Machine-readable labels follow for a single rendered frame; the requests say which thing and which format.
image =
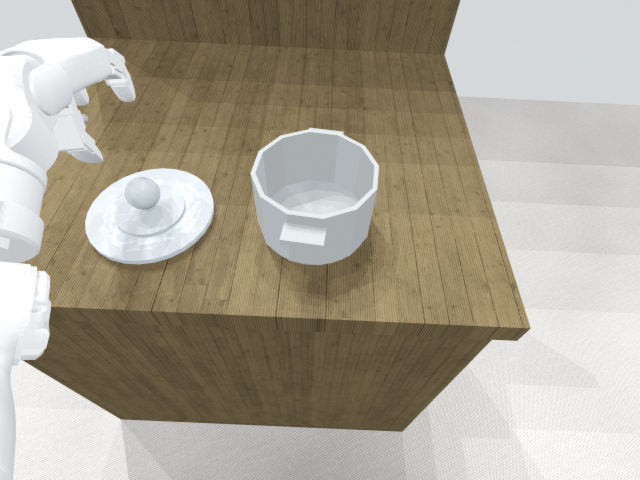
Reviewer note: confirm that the table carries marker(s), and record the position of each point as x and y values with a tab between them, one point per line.
229	331

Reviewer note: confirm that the left robot hand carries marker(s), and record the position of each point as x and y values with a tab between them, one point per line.
86	62

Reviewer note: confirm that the lid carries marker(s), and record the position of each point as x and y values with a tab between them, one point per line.
129	235

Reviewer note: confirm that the pot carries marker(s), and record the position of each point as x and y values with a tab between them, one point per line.
314	193

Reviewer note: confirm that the knob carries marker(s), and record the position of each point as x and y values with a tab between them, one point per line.
142	193

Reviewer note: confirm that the robot left forearm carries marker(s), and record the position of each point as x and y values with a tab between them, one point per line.
34	88

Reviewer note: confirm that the robot left upper arm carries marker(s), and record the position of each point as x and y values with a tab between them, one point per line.
24	332

